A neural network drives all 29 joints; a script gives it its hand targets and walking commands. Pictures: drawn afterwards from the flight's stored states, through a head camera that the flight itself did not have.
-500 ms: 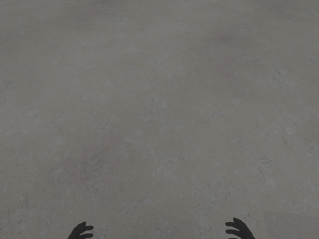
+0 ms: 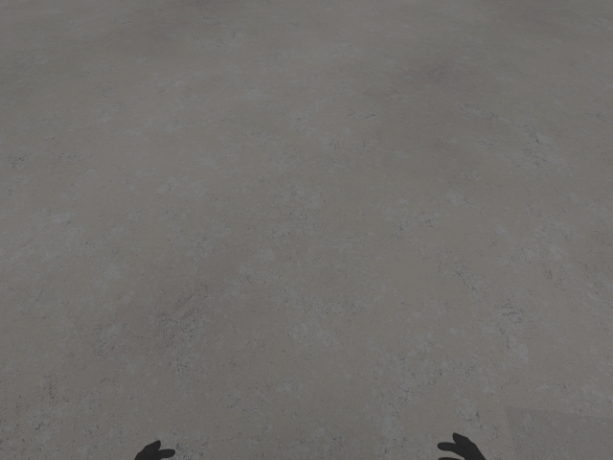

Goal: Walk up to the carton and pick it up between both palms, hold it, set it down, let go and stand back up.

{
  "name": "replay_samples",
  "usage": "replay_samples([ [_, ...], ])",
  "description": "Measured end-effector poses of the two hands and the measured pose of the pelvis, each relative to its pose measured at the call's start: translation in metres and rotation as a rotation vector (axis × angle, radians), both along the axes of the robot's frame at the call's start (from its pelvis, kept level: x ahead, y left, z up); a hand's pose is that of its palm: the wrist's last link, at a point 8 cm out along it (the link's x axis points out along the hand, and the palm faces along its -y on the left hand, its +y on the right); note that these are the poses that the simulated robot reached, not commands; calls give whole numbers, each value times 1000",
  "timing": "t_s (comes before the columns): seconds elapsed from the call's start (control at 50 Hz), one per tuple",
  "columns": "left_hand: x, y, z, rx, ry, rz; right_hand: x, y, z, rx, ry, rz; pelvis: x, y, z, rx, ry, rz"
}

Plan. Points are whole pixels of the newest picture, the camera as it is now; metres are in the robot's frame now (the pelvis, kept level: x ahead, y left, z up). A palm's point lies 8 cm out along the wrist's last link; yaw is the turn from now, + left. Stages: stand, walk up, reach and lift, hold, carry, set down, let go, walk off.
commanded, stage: stand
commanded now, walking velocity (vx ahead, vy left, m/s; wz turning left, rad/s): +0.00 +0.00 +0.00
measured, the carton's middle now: out of the picture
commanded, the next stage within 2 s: walk up in 1.12 s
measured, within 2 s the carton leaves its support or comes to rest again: neither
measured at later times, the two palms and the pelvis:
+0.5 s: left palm out of the picture +0.08 +0.23 -0.11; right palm out of the picture +0.08 -0.23 -0.12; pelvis +0.00 +0.00 +0.01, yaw +0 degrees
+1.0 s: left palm out of the picture +0.01 +0.22 -0.13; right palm out of the picture +0.01 -0.23 -0.13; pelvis +0.00 +0.00 +0.01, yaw +0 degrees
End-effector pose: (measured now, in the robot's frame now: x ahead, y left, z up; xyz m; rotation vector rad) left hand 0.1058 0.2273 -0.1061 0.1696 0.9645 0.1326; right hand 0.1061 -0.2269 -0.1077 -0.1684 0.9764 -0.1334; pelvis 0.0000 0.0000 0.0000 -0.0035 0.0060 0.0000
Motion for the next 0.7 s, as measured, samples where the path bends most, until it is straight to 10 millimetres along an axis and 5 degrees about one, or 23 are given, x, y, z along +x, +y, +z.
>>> replay_samples([
  [0.7,-53,5,-13,5,184,70,-53,-6,-13,-5,188,-68,0,-1,8,1,-24,1],
])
